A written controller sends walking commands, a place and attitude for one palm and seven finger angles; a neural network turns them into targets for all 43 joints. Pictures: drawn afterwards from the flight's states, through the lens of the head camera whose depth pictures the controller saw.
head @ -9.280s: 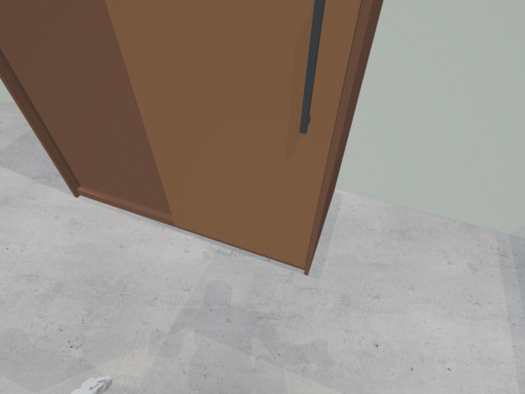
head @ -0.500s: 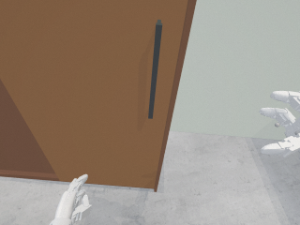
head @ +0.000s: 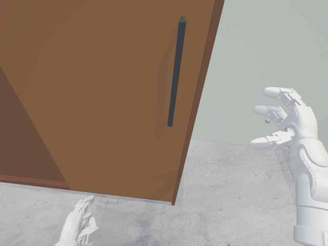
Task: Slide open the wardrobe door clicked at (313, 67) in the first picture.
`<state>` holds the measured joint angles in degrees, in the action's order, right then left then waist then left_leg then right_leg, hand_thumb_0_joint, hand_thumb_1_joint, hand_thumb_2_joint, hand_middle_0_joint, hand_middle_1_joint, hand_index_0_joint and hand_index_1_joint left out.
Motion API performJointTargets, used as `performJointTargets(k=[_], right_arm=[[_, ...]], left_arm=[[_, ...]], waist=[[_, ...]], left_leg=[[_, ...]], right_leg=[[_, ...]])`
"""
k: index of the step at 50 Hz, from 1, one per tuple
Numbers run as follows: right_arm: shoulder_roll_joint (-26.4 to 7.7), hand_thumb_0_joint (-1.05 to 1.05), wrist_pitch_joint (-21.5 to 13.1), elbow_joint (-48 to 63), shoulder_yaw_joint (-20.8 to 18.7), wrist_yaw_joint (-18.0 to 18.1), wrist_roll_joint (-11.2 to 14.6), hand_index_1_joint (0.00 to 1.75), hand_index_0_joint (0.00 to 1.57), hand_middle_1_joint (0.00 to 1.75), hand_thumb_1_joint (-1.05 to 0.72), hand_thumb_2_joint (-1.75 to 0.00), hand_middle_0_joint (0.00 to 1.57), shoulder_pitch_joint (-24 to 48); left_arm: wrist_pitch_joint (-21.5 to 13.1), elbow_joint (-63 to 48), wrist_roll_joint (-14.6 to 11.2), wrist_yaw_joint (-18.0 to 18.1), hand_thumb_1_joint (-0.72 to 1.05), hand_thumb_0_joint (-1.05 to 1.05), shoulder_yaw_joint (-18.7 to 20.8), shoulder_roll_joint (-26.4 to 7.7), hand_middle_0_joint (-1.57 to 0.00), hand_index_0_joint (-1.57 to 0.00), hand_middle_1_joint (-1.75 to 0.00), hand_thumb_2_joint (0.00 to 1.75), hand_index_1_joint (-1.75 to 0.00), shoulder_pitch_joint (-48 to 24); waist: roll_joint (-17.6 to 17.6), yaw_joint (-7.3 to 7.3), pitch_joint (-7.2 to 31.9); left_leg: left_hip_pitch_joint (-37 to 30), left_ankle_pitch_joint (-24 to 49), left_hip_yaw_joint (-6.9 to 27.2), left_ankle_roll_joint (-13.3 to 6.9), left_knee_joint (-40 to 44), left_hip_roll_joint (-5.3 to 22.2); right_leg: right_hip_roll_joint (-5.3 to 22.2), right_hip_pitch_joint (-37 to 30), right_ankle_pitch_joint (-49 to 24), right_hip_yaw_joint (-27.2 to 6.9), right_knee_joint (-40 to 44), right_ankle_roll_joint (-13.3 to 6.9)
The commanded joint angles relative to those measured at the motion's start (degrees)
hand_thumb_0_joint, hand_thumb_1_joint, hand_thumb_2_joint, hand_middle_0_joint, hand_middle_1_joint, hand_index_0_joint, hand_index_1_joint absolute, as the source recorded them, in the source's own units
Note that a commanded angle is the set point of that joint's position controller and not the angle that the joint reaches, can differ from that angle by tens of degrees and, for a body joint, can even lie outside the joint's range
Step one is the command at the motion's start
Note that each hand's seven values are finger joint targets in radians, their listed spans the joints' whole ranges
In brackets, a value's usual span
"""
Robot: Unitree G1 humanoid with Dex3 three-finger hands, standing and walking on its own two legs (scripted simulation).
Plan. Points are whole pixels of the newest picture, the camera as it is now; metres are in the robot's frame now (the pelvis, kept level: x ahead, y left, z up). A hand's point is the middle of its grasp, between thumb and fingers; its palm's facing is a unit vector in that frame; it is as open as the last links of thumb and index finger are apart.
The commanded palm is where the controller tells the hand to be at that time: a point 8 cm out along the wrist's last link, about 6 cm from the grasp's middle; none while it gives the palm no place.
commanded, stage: move the hooked fingers beside the handle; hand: right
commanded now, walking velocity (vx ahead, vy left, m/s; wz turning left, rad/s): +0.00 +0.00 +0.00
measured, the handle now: (175, 80) +0.52 -0.02 +0.16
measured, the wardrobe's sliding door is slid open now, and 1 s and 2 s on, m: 0.00 0.00 0.00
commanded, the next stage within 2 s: none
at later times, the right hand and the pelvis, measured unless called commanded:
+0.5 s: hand (229, 102) +0.40 -0.14 +0.19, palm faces +0.07 +1.00 +0.01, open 14.0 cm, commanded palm +0.37 -0.18 +0.19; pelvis +0.01 +0.00 +0.00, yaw +1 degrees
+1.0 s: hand (195, 89) +0.45 -0.07 +0.19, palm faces +0.06 +1.00 +0.00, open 14.0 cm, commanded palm +0.42 -0.13 +0.18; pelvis +0.00 +0.00 +0.00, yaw +2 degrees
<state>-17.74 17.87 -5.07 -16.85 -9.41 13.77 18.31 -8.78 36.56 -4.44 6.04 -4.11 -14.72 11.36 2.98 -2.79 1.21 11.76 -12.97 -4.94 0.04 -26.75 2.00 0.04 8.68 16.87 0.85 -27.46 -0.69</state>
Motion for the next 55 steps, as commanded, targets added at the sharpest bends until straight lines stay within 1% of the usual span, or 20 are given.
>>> performJointTargets(k=[1,5,6,8,12,14,16,19,21,24,28,34,36,40,44,46,48,50,53,55], right_arm=[[-10.4,0.0,-5.8,10.9,-0.9,1.3,0.4,1.2,0.3,1.2,0.5,-0.3,0.3,28.0],[-7.8,0.0,-4.4,7.4,1.4,3.7,-0.9,1.2,0.3,1.2,0.5,-0.3,0.3,29.9],[-8.7,0.0,-4.2,6.2,0.4,4.5,-1.1,1.2,0.3,1.2,0.5,-0.3,0.3,29.0],[-8.9,0.0,-3.6,4.8,-0.4,5.3,-1.2,1.2,0.3,1.2,0.5,-0.3,0.3,28.8],[-8.1,0.0,-4.6,6.1,-0.3,6.5,-1.6,1.2,0.3,1.2,0.5,-0.3,0.3,29.8],[-6.0,0.0,-5.5,6.6,1.8,7.2,-2.1,1.2,0.3,1.2,0.5,-0.3,0.3,32.7],[-5.5,0.0,-5.9,4.7,2.4,7.9,-2.6,1.2,0.3,1.2,0.5,-0.3,0.3,33.4],[-3.2,0.0,-6.1,4.4,4.5,8.6,-3.1,1.2,0.3,1.2,0.5,-0.3,0.3,36.0],[-2.5,0.0,-6.0,2.8,5.0,9.4,-3.5,1.2,0.3,1.2,0.5,-0.3,0.3,36.8],[-1.8,0.0,-5.9,1.8,5.3,10.6,-4.0,1.2,0.3,1.2,0.5,-0.3,0.3,38.4],[-0.1,0.0,-5.9,-3.8,6.4,12.2,-4.4,1.2,0.3,1.2,0.5,-0.3,0.3,41.6],[2.0,0.0,-9.1,-4.4,7.8,14.8,-5.8,1.2,0.3,1.2,0.5,-0.3,0.3,47.6],[1.6,0.0,-10.2,-6.4,7.0,15.6,-5.9,1.2,0.3,1.2,0.5,-0.3,0.3,47.8],[5.1,0.0,-9.8,-13.4,10.1,16.4,-6.8,1.2,0.3,1.2,0.5,-0.3,0.3,51.0],[3.8,0.0,-10.2,-18.9,8.9,18.3,-8.0,1.2,0.3,1.2,0.5,-0.3,0.3,56.3],[2.9,0.0,-12.0,-19.3,7.9,19.3,-7.8,1.2,0.3,1.2,0.5,-0.3,0.3,59.0],[2.7,0.0,-14.6,-17.3,7.2,19.8,-7.7,1.2,0.3,1.2,0.5,-0.3,0.3,61.6],[1.2,0.0,-16.7,-19.3,5.6,20.1,-7.8,1.2,0.3,1.2,0.5,-0.3,0.3,60.9],[-4.0,0.0,-17.6,-25.9,1.2,20.2,-9.0,1.2,0.3,1.2,0.5,-0.3,0.3,56.9],[-3.6,0.0,-17.2,-29.4,2.0,19.8,-9.8,1.2,0.3,1.2,0.5,-0.3,0.3,55.5]], left_arm=[[-3.1,-8.6,0.1,0.8,0.9,0.0,2.2,-5.6,-0.2,-0.2,-0.3,0.9,-0.3,-7.7],[-2.3,-8.2,0.2,0.6,0.9,0.0,2.2,-5.2,-0.2,-0.2,-0.3,0.9,-0.3,-7.7],[-1.9,-7.9,0.3,0.5,0.9,0.0,2.4,-5.5,-0.2,-0.2,-0.3,0.9,-0.3,-7.4],[-1.2,-8.2,0.4,0.3,0.9,0.0,2.4,-5.5,-0.2,-0.2,-0.3,0.9,-0.3,-7.4],[-0.1,-8.9,0.5,-0.4,0.9,0.0,2.6,-5.0,-0.2,-0.2,-0.3,0.9,-0.3,-7.6],[0.0,-8.6,0.6,-0.6,0.9,0.0,2.8,-4.8,-0.2,-0.2,-0.3,0.9,-0.3,-7.1],[0.4,-8.0,0.6,-0.7,0.9,0.0,3.0,-5.1,-0.2,-0.2,-0.3,0.9,-0.3,-6.4],[0.6,-7.9,0.6,-0.7,0.9,0.0,3.2,-4.9,-0.2,-0.2,-0.3,0.9,-0.3,-6.1],[0.8,-7.4,0.8,-0.7,0.9,0.0,3.3,-5.0,-0.2,-0.2,-0.3,0.9,-0.3,-5.6],[1.3,-7.2,1.0,-0.8,0.9,0.0,3.3,-4.8,-0.2,-0.2,-0.3,0.9,-0.3,-5.4],[1.9,-6.3,1.1,-0.7,0.9,0.0,3.3,-4.8,-0.2,-0.2,-0.3,0.9,-0.3,-4.6],[2.0,-6.0,1.7,-1.2,0.9,0.0,3.6,-4.2,-0.2,-0.2,-0.3,0.9,-0.3,-3.2],[2.0,-5.6,2.0,-1.4,0.9,0.0,3.8,-4.4,-0.2,-0.2,-0.3,0.9,-0.3,-2.5],[2.4,-4.6,1.7,-1.3,0.9,0.0,3.8,-4.4,-0.2,-0.2,-0.3,0.9,-0.3,-1.4],[2.8,-3.7,2.1,-1.2,0.9,0.0,3.8,-4.5,-0.2,-0.2,-0.3,0.9,-0.3,-0.1],[2.6,-3.5,2.5,-1.3,0.9,0.0,4.0,-4.5,-0.2,-0.2,-0.3,0.9,-0.3,0.9],[2.0,-3.5,2.7,-1.5,0.9,0.0,4.2,-4.2,-0.2,-0.2,-0.3,0.9,-0.3,1.6],[1.6,-3.1,2.9,-1.7,0.9,0.0,4.3,-4.3,-0.2,-0.2,-0.3,0.9,-0.3,2.4],[2.1,-2.7,3.0,-1.7,0.9,0.0,4.3,-4.9,-0.2,-0.2,-0.3,0.9,-0.3,3.5],[2.5,-2.9,3.0,-1.8,0.9,0.0,4.2,-5.1,-0.2,-0.2,-0.3,0.9,-0.3,3.7]], waist=[[-2.2,1.87,12.0],[1.0,1.61,12.0],[-2.1,1.21,12.6],[-3.9,0.93,14.0],[-3.3,0.38,16.2],[-1.9,1.17,15.7],[-4.4,1.64,14.7],[-1.4,2.11,15.4],[-3.6,2.17,15.4],[-2.7,2.1,16.3],[-5.1,2.86,13.9],[-2.4,2.7,19.1],[-5.5,2.63,19.4],[-6.2,4.35,14.4],[-5.2,4.78,14.0],[-6.6,4.54,17.0],[-4.6,4.34,21.4],[-6.1,3.81,22.3],[-9.5,3.01,19.8],[-8.8,3.57,16.8]], left_leg=[[-3.7,9.3,1.4,-1.1,3.1,-1.6],[-3.8,9.9,1.4,-1.4,2.7,-1.3],[-4.8,10.4,1.3,-1.4,2.8,-1.4],[-6.3,12.8,1.5,-1.2,2.4,-1.3],[-8.5,17.2,1.8,-1.3,1.6,-1.1],[-7.5,18.3,1.7,-1.4,1.4,-1.3],[-6.6,17.9,1.7,-1.2,1.7,-1.6],[-5.7,17.1,1.7,-1.4,1.6,-1.6],[-5.8,16.8,1.5,-1.4,1.7,-1.8],[-6.4,17.8,1.7,-1.5,1.4,-1.6],[-4.6,14.8,1.7,-1.3,2.3,-1.7],[-6.4,18.6,2.1,-1.7,1.1,-1.6],[-7.2,19.3,2.0,-1.6,1.1,-1.7],[-3.6,15.7,2.0,-1.2,2.2,-1.8],[-2.4,11.8,2.5,-1.2,3.0,-1.6],[-4.4,13.4,2.7,-1.2,2.5,-1.6],[-5.9,16.8,3.1,-1.4,1.5,-1.8],[-7.4,18.4,3.2,-1.3,1.1,-1.8],[-8.8,17.8,3.4,-1.1,1.4,-1.6],[-7.1,15.3,3.5,-0.9,2.3,-1.4]], right_leg=[[-0.2,-1.9,-12.8,-2.0,3.9,-0.5],[-0.6,-1.6,-13.4,-2.0,4.3,-0.1],[-0.3,-0.9,-14.0,-2.0,4.1,-0.2],[-0.5,-0.5,-15.3,-1.6,4.0,-0.5],[-0.3,-1.0,-18.8,-0.8,3.6,-0.4],[-0.2,-1.8,-19.8,-0.6,3.4,-0.2],[0.1,-1.5,-19.5,-0.6,3.1,-0.4],[0.0,-2.5,-19.0,-0.6,3.2,-0.2],[0.2,-2.3,-19.1,-0.9,3.2,-0.3],[-0.1,-2.2,-19.6,-0.7,3.3,-0.2],[0.1,-0.7,-16.6,-0.8,3.7,-0.3],[0.1,-2.6,-20.9,-0.6,3.1,0.1],[0.3,-2.1,-21.4,-0.6,3.0,-0.1],[0.3,0.0,-16.7,-0.3,3.7,-0.2],[0.0,1.3,-13.3,-0.4,4.0,-0.4],[0.1,1.1,-14.8,-0.5,3.7,-0.4],[0.0,-0.6,-17.7,-0.1,3.1,-0.3],[0.0,0.4,-18.2,0.2,3.1,-0.3],[-0.1,4.2,-16.0,0.6,3.8,-0.7],[-0.2,5.9,-13.1,1.1,4.2,-0.9]])
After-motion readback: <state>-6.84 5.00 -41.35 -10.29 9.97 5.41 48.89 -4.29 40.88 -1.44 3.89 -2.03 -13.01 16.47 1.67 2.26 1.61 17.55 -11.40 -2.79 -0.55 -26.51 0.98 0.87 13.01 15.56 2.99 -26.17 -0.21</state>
